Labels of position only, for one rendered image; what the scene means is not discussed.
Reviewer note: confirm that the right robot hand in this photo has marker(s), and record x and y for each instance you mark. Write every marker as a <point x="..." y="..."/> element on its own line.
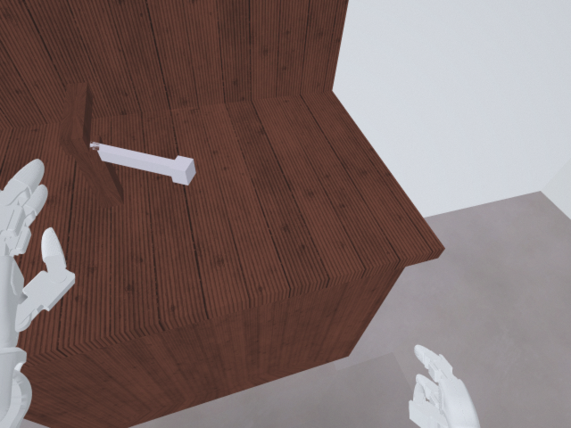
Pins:
<point x="450" y="403"/>

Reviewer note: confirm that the left robot hand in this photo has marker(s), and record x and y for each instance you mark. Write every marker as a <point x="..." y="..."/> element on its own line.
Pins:
<point x="20" y="202"/>

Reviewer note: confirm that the robot left forearm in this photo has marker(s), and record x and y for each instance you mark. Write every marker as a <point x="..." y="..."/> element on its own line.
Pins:
<point x="15" y="388"/>

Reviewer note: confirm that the counter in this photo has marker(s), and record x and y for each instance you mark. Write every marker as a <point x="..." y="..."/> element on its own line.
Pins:
<point x="272" y="261"/>

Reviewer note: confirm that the tap lever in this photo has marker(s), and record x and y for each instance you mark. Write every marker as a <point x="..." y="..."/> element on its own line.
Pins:
<point x="182" y="169"/>

